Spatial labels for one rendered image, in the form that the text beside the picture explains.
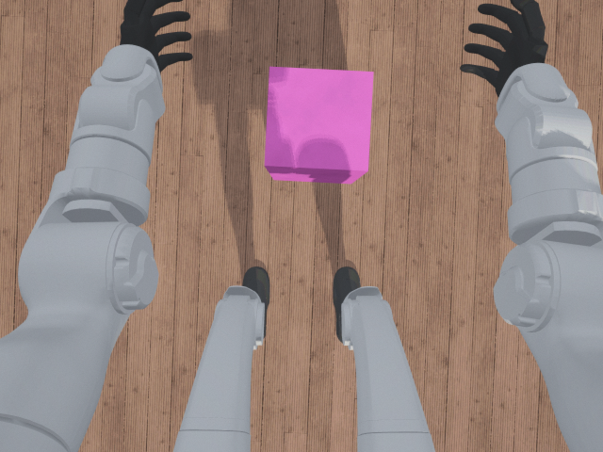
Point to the robot left upper arm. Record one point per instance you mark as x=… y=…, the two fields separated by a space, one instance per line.
x=80 y=281

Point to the left robot hand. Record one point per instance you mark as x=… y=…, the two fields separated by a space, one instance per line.
x=140 y=26

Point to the right robot forearm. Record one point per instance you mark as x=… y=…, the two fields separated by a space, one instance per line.
x=551 y=160

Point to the robot left shin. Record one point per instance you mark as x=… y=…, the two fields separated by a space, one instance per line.
x=238 y=290

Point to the robot right upper arm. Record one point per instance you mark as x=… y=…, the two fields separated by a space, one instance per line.
x=553 y=293

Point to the right robot hand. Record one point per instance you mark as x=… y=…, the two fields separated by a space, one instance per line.
x=525 y=45

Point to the left robot forearm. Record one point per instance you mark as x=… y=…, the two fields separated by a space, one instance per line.
x=111 y=146

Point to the right robot foot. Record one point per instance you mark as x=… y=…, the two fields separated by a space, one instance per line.
x=346 y=279

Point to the carton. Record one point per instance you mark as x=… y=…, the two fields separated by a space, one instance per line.
x=318 y=125

